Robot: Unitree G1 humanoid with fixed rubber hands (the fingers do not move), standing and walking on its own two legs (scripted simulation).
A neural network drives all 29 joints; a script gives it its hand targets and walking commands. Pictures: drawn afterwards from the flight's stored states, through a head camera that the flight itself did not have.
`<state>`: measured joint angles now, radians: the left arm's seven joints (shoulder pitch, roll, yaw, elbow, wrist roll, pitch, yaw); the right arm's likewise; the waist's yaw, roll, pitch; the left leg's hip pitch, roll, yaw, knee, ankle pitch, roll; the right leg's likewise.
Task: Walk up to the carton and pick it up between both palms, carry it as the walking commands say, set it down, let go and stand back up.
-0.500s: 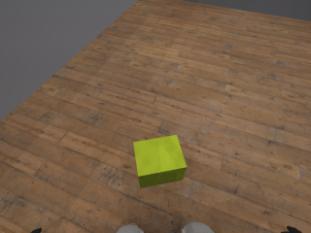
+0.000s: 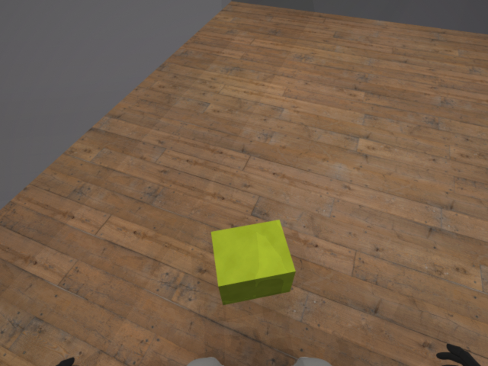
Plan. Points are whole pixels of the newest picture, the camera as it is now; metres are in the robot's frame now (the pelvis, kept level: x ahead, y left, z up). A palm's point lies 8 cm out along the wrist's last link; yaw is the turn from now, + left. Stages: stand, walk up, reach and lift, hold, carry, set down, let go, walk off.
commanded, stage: walk up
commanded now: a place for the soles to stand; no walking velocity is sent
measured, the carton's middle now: (251, 262) +0.56 +0.01 -0.64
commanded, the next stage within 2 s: none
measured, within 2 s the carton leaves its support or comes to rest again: neither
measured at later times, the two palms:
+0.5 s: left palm out of the picture +0.13 +0.25 -0.09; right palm out of the picture +0.06 -0.43 -0.07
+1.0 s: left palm (108, 350) +0.17 +0.26 -0.09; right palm out of the picture +0.15 -0.43 -0.07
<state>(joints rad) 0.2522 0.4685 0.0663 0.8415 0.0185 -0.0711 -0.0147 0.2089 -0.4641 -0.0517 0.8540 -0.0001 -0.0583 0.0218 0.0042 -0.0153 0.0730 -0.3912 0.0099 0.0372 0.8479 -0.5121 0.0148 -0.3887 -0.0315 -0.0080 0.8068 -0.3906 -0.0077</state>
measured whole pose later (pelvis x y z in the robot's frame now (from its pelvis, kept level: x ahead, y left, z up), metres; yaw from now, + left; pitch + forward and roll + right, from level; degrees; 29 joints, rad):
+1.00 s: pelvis +0.08 -0.08 +0.00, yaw +1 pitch -2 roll +2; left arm 0.23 0.49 0.08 0.78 0.02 -0.04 -0.05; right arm 0.30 -0.47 -0.05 0.85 0.00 -0.11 -0.01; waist 0.02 -0.07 0.10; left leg -0.42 0.01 0.01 0.79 -0.34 0.01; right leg -0.50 -0.06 -0.04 1.06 -0.51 -0.04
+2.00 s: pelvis +0.10 -0.10 -0.01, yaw +5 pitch -1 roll +2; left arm 0.22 0.45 0.08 0.79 0.02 -0.04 -0.03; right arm 0.24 -0.47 -0.05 0.85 0.00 -0.09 -0.01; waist 0.01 -0.05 0.06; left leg -0.43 -0.02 0.01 0.83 -0.38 0.01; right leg -0.44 -0.08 -0.09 0.88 -0.43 -0.03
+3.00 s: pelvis +0.11 -0.09 -0.01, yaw +6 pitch -1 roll +1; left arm 0.21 0.45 0.08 0.79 0.02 -0.03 -0.03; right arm 0.24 -0.47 -0.05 0.85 0.00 -0.09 -0.01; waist 0.01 -0.04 0.05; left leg -0.43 -0.03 0.00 0.83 -0.38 0.01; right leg -0.43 -0.09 -0.08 0.88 -0.43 -0.03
